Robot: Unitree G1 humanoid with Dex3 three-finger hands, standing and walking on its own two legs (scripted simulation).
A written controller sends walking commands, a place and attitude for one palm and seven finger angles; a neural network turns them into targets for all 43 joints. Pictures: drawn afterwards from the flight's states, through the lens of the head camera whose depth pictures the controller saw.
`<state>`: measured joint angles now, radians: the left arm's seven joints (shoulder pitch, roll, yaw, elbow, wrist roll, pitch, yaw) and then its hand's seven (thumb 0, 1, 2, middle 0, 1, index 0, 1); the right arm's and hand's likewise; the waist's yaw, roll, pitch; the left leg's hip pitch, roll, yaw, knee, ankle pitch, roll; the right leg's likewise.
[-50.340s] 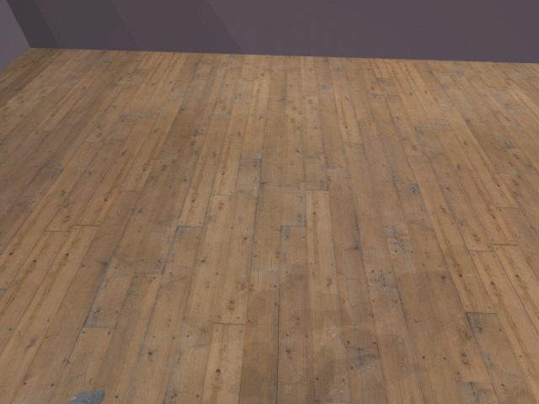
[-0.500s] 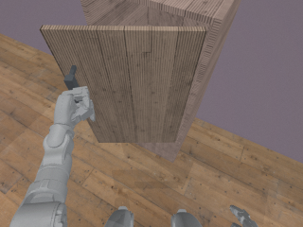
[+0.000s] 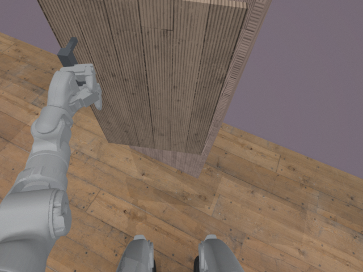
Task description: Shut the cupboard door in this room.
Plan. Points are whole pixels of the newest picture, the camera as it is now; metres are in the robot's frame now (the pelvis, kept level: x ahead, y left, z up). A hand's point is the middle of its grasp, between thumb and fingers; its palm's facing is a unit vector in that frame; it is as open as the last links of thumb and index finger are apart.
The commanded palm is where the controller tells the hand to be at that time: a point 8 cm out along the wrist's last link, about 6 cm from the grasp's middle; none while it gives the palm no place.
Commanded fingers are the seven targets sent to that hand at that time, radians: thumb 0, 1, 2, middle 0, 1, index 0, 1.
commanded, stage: push the door shut along its arc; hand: left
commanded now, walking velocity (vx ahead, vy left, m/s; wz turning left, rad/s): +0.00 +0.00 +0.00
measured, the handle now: (79, 70) +0.55 +0.22 +0.08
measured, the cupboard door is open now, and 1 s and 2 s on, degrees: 18 6 0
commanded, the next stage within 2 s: pull the fist back off the door in 1.20 s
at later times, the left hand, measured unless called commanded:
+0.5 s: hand (117, 71) +0.54 +0.13 +0.08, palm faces -0.27 -0.96 -0.01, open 3.1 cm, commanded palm +0.54 +0.17 +0.08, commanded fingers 0.00 0.90 0.90 -1.30 -1.50 -1.30 -1.50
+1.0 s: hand (122, 61) +0.57 +0.12 +0.09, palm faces -0.36 -0.93 -0.01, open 3.2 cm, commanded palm +0.60 +0.13 +0.08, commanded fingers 0.00 0.90 0.90 -1.30 -1.50 -1.30 -1.50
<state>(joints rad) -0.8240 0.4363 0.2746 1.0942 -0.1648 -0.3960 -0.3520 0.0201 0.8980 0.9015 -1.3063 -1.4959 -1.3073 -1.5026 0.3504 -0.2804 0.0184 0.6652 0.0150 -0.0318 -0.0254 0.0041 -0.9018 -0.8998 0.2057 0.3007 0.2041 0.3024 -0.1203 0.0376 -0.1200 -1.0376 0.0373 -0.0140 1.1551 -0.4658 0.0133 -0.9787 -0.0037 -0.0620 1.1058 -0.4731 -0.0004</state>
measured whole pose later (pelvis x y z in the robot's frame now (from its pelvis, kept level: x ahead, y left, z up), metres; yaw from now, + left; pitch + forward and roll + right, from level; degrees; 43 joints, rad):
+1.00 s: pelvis +0.00 +0.00 -0.02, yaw -2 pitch +27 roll -5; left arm -1.27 0.63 0.25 1.31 -0.07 -0.23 -0.48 0.03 0.90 0.96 -1.30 -1.50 -1.29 -1.50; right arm 0.37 -0.28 0.05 0.68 -0.02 -0.07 -0.03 0.00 -0.90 -0.90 0.21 0.30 0.21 0.30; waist -0.25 0.05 -0.10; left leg -1.25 0.06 -0.04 1.27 -0.50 0.02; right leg -1.17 0.02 -0.08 1.18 -0.49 0.00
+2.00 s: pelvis +0.02 +0.00 +0.00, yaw -2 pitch +25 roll -2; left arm -0.99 0.31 0.33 1.15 0.01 -0.41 0.12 0.02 0.90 0.91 -1.30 -1.50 -1.29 -1.50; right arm 0.47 -0.26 0.00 0.64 -0.08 0.01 0.09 0.00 -0.90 -0.90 0.20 0.30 0.20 0.30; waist -0.22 0.07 -0.13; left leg -1.10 0.06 0.01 1.13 -0.48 0.01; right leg -1.06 0.02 -0.03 1.09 -0.47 0.00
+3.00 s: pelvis +0.04 -0.01 +0.08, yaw +0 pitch +1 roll +0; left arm -0.02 0.26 0.09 0.18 -0.08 -0.10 0.05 0.02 0.89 0.90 -1.11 -1.28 -1.10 -1.29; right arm 0.20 -0.24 0.03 0.56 0.05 0.04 -0.09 0.01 -0.90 -0.90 0.20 0.30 0.20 0.30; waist 0.00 0.05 -0.05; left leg -0.32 0.02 0.03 0.61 -0.31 0.00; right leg -0.29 -0.01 -0.02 0.60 -0.33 0.00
